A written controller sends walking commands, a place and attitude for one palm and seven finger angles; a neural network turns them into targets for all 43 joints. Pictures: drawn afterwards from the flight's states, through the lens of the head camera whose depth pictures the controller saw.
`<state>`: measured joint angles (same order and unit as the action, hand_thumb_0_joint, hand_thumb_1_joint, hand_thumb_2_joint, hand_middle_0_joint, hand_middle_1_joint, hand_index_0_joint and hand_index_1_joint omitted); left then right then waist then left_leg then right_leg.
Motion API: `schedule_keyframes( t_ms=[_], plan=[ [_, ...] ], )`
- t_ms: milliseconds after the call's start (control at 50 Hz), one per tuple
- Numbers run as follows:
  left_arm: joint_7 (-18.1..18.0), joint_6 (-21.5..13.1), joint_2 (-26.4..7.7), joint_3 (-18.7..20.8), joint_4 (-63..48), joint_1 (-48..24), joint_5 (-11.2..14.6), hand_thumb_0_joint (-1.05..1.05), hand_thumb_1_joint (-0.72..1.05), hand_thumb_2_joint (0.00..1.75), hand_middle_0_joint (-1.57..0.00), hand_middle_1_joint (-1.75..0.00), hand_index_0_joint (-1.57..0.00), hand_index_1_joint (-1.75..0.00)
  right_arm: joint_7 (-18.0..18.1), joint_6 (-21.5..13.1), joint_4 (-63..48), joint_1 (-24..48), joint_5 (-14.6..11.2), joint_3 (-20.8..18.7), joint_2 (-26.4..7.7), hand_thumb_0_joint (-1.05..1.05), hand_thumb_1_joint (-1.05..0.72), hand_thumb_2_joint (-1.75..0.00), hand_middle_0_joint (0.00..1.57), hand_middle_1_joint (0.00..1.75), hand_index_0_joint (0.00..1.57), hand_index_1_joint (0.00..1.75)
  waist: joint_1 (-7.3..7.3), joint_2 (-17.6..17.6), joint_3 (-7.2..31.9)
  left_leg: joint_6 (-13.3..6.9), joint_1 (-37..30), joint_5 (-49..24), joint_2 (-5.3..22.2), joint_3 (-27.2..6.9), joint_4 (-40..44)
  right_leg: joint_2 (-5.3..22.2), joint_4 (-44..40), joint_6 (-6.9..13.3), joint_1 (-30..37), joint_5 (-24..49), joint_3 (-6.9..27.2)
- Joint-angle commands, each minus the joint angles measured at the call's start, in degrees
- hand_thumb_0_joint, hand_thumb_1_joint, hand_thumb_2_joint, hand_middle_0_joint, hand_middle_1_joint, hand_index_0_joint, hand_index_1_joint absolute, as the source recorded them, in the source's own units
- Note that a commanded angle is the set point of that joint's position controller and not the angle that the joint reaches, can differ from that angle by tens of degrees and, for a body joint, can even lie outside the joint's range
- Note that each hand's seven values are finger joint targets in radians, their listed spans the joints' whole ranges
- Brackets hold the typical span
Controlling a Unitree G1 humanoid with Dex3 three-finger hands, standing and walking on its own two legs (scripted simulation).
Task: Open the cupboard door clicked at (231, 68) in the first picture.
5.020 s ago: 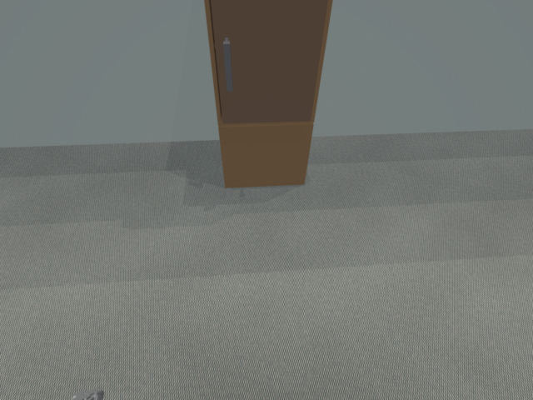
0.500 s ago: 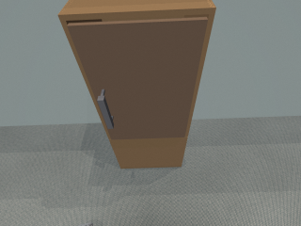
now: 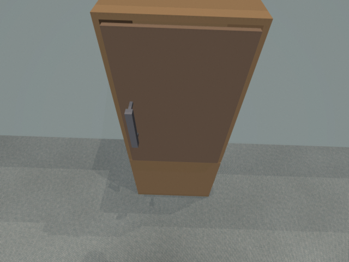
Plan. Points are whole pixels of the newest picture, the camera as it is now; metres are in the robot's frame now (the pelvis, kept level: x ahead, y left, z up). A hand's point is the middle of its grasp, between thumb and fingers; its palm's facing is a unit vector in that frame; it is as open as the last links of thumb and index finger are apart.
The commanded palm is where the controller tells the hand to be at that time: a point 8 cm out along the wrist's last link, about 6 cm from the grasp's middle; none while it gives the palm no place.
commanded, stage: come to a stop and stand still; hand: left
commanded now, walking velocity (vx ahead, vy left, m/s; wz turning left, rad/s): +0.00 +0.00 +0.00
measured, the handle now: (133, 125) +0.53 +0.19 -0.07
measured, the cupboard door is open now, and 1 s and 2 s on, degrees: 0 0 0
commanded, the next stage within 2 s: look again from close up in 0.46 s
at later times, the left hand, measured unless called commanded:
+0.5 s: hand out of the picture -0.02 +0.13 -0.17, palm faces +0.03 -0.99 -0.14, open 7.4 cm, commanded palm none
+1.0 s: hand out of the picture -0.01 +0.19 -0.18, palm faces +0.03 -0.98 -0.19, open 7.4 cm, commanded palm none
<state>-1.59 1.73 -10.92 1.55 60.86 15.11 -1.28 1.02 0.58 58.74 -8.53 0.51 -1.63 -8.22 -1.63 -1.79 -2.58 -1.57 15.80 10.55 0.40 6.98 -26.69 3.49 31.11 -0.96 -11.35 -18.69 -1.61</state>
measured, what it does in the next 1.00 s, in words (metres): stands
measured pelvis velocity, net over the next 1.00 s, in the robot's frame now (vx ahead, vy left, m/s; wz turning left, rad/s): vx -0.01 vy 0.01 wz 0.03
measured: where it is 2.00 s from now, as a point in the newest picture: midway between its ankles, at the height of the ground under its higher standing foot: outside the picture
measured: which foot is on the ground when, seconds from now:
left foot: down 0.00-1.00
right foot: down 0.00-1.00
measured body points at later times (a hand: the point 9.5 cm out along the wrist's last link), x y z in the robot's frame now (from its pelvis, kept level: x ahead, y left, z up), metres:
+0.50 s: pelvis -0.01 -0.02 +0.01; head +0.00 -0.02 +0.46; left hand -0.02 +0.18 -0.16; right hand -0.06 -0.23 -0.15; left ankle +0.04 +0.11 -0.74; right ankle -0.03 -0.13 -0.74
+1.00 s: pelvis -0.01 +0.01 +0.00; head +0.00 +0.03 +0.45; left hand -0.01 +0.24 -0.16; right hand +0.02 -0.22 -0.15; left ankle +0.04 +0.11 -0.74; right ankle -0.03 -0.13 -0.74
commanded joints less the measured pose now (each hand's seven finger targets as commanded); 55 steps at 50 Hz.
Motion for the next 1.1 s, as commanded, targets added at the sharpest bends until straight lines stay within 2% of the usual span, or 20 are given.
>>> schedule_keyframes(
  t_ms=[0, 20, 40, 120, 200, 480, 520, 540, 560, 580, 600, 640, 660, 720, 740, 780, 860, 920, 1000, 1080],
  plan=[
    [-0.8, -2.2, -5.9, 0.1, -0.9, 2.9, 0.3, 0.0, 0.9, 0.9, -0.2, -0.3, -0.2, -0.3, -0.1, -1.1, -0.7, -4.0, -0.7, -1.2, -5.7, 0.0, -0.9, -0.9, 0.2, 0.3, 0.2, 0.3, 2.66, 2.4, 4.2, 0.8, -8.0, -3.6, 5.5, -7.0, 4.8, 7.1, -11.7, 2.6, -1.4, 13.6, 6.8],
    [-0.6, -2.5, -6.1, 0.1, -0.3, 2.0, 0.3, 0.0, 0.9, 0.9, -0.2, -0.3, -0.2, -0.3, -0.1, -0.7, -0.1, -3.5, -0.3, -1.1, -5.5, 0.0, -0.9, -0.9, 0.2, 0.3, 0.2, 0.3, 2.79, -3.8, 3.2, 1.3, -8.5, -3.6, 5.2, -6.2, 3.8, 5.7, -12.0, 2.6, -3.3, 12.6, 7.2],
    [-0.6, -2.6, -5.1, -0.1, -0.2, 1.6, 0.4, 0.0, 0.9, 0.9, -0.2, -0.3, -0.2, -0.3, 0.0, -0.5, 0.3, -3.8, -0.2, -1.1, -5.8, 0.0, -0.9, -0.9, 0.2, 0.3, 0.2, 0.3, 2.86, -7.0, 1.6, 1.4, -8.9, -2.4, 5.2, -5.9, 3.8, 5.7, -13.1, 2.7, -5.1, 10.3, 7.2],
    [-0.6, -2.3, -4.0, -0.5, 0.5, 2.6, 0.5, 0.0, 0.9, 0.9, -0.2, -0.3, -0.2, -0.3, 0.0, -0.6, 2.5, -5.5, -0.1, -0.5, -5.6, 0.0, -0.9, -0.9, 0.2, 0.3, 0.2, 0.3, 2.66, -1.9, -1.7, 1.1, -8.7, -0.6, 5.7, -6.6, 6.6, 3.9, -15.1, 2.2, -6.8, 1.3, 6.5],
    [-0.6, -2.2, -3.6, -0.5, 1.5, 4.0, 0.6, 0.0, 0.9, 0.9, -0.2, -0.3, -0.2, -0.3, 0.1, -0.5, 4.0, -6.7, 0.0, 0.0, -5.2, 0.0, -0.9, -0.9, 0.2, 0.3, 0.2, 0.3, 2.22, 0.5, -4.3, 1.4, -7.1, 2.0, 5.5, -6.5, 7.5, 3.4, -16.4, 2.3, -7.6, -2.6, 6.1],
    [-0.8, -2.3, -0.8, -0.5, 2.9, 6.5, 1.0, 0.0, 0.9, 0.9, -0.2, -0.3, -0.2, -0.3, 0.9, -1.1, 7.0, -13.2, 0.1, 0.4, -2.9, 0.0, -0.9, -0.9, 0.2, 0.3, 0.2, 0.3, 1.7, 1.9, -3.1, 1.3, -5.0, -0.2, 5.8, -6.9, 7.2, 2.6, -14.9, 2.7, -3.5, 1.7, 4.3],
    [-0.9, -2.4, -0.5, -0.6, 3.1, 6.9, 1.0, 0.0, 0.9, 0.9, -0.2, -0.3, -0.2, -0.3, 1.0, -1.2, 7.2, -13.7, 0.1, 0.4, -2.6, 0.0, -0.9, -0.9, 0.2, 0.3, 0.2, 0.3, 1.67, 1.8, -2.5, 1.2, -5.4, -1.0, 5.9, -7.0, 7.1, 2.5, -14.5, 2.7, -3.1, 3.2, 4.2],
    [-2.7, -4.1, -2.0, -1.4, 3.5, 9.1, -0.4, 0.0, 0.9, 0.9, -0.2, -0.3, -0.2, -0.3, 0.0, -2.3, 2.9, -6.9, 0.2, 0.9, -4.9, 0.0, -0.9, -0.9, 0.2, 0.3, 0.2, 0.3, -0.25, 4.5, -5.7, 2.7, 0.8, -4.1, 6.0, -5.5, -5.4, 5.4, -13.7, 2.8, -4.7, 20.9, 7.4],
    [-2.4, -5.0, -4.4, -0.8, 1.7, 7.8, -0.1, 0.0, 0.9, 0.9, -0.2, -0.3, -0.2, -0.3, -0.1, -1.9, 0.5, -8.8, 0.1, 1.2, -3.0, 0.0, -0.9, -0.9, 0.2, 0.3, 0.2, 0.3, 3.18, 2.2, -4.1, 2.5, -0.6, 0.9, 4.9, -5.7, -3.5, 8.2, -13.0, 3.8, -3.1, 30.4, 7.5],
    [-2.2, -5.2, -3.1, -1.0, 0.8, 7.5, 0.2, 0.0, 0.9, 0.9, -0.2, -0.3, -0.2, -0.3, 0.0, -2.3, 1.2, -13.8, 0.6, 1.1, -1.6, 0.0, -0.9, -0.9, 0.2, 0.3, 0.2, 0.3, 3.89, -0.7, 3.2, 1.3, -3.0, 0.5, 4.4, -5.6, -2.2, 6.7, -8.6, 4.6, 1.3, 29.9, 5.4],
    [-2.0, -5.1, -2.1, -1.2, 0.5, 6.7, 0.6, 0.0, 0.9, 0.9, -0.2, -0.3, -0.2, -0.3, 0.2, -2.6, 1.7, -14.9, 0.5, 1.0, -2.6, 0.0, -0.9, -0.9, 0.2, 0.3, 0.2, 0.3, 3.62, -2.0, 7.1, 0.9, -4.1, -3.9, 4.8, -6.3, -2.2, 5.0, -6.7, 4.4, 3.5, 27.1, 3.8],
    [-1.7, -4.3, -1.8, -1.2, -0.4, 6.3, 0.7, 0.0, 0.9, 0.9, -0.2, -0.3, -0.2, -0.3, 0.3, -2.2, 1.2, -13.7, 0.3, 0.8, -3.6, 0.0, -0.9, -0.9, 0.2, 0.3, 0.2, 0.3, 2.91, -0.5, 3.4, 0.5, -2.7, -3.2, 5.2, -6.9, -1.1, 3.5, -7.6, 4.0, -0.1, 12.8, 3.6],
    [-1.7, -3.9, -1.4, -1.2, -0.5, 6.2, 0.4, 0.0, 0.9, 0.9, -0.2, -0.3, -0.2, -0.3, 0.3, -2.3, 1.1, -13.3, 0.5, 0.8, -3.5, 0.0, -0.9, -0.9, 0.2, 0.3, 0.2, 0.3, 2.6, 4.8, -0.1, 0.3, -1.3, -3.9, 5.5, -7.5, 0.0, 2.7, -7.2, 4.0, -2.1, 8.8, 3.1],
    [-1.4, -3.3, -1.6, -1.2, -1.2, 6.6, 0.3, 0.0, 0.9, 0.9, -0.2, -0.3, -0.2, -0.3, 0.1, -1.6, -0.5, -12.0, 0.5, 0.5, -4.2, 0.0, -0.9, -0.9, 0.2, 0.3, 0.2, 0.3, 2.43, 1.1, -4.3, 0.1, 2.2, 3.6, 5.1, -8.7, 1.9, 1.8, -8.3, 3.9, -5.3, -0.2, 3.5],
    [-1.3, -3.2, -1.6, -1.2, -1.5, 6.6, 0.3, 0.0, 0.9, 0.9, -0.2, -0.3, -0.2, -0.3, 0.0, -1.5, -0.5, -11.7, 0.5, 0.5, -4.4, 0.0, -0.9, -0.9, 0.2, 0.3, 0.2, 0.3, 2.35, 1.4, -4.8, 0.0, 2.4, 5.4, 4.8, -9.0, 2.6, 1.8, -8.4, 3.9, -6.2, -1.9, 3.6],
    [-1.3, -3.1, -1.9, -1.1, -1.9, 6.6, 0.1, 0.0, 0.9, 0.9, -0.2, -0.3, -0.2, -0.3, -0.1, -1.5, -0.7, -11.8, 0.6, 0.3, -4.8, 0.0, -0.9, -0.9, 0.2, 0.3, 0.2, 0.3, 2.44, 0.8, -4.2, -0.3, 2.0, 5.6, 5.2, -9.6, 3.4, 1.7, -7.8, 3.5, -5.8, -1.2, 2.7],
    [-1.1, -3.0, -2.4, -1.0, -2.7, 7.3, 0.0, 0.0, 0.9, 0.9, -0.2, -0.3, -0.2, -0.3, -0.1, -2.0, -1.4, -10.9, 0.5, 0.2, -6.0, 0.0, -0.9, -0.9, 0.2, 0.3, 0.2, 0.3, 1.85, 4.0, -1.2, -0.9, 0.9, 3.5, 5.9, -10.7, 5.2, 1.5, -6.6, 3.0, -3.1, 2.5, 1.9],
    [-0.9, -3.0, -3.1, -1.0, -2.8, 7.3, 0.2, 0.0, 0.9, 0.9, -0.2, -0.3, -0.2, -0.3, 0.0, -2.3, -1.6, -10.1, 0.4, 0.2, -7.3, 0.0, -0.9, -0.9, 0.2, 0.3, 0.2, 0.3, 1.73, 3.3, 0.5, -1.0, -0.6, 1.0, 6.1, -10.7, 5.2, 1.6, -6.6, 2.7, -2.1, 4.2, 1.8],
    [-0.8, -3.0, -4.1, -0.9, -2.8, 7.1, 0.2, 0.0, 0.9, 0.9, -0.2, -0.3, -0.2, -0.3, 0.0, -2.5, -1.6, -8.7, 0.3, 0.1, -8.3, 0.0, -0.9, -0.9, 0.2, 0.3, 0.2, 0.3, 1.47, 3.8, 0.8, -1.1, -1.7, -1.1, 6.4, -10.5, 5.5, 2.0, -7.3, 2.3, -1.6, 5.6, 1.7],
    [-0.7, -2.8, -4.6, -1.1, -2.6, 6.9, 0.0, 0.0, 0.9, 0.9, -0.2, -0.3, -0.2, -0.3, 0.0, -2.3, -1.5, -7.6, 0.2, 0.1, -9.2, 0.0, -0.9, -0.9, 0.2, 0.3, 0.2, 0.3, 1.55, 3.4, -0.5, -1.0, -1.4, 2.1, 6.3, -10.7, 7.0, 2.0, -8.4, 2.1, -2.0, 4.8, 1.9]
  ],
)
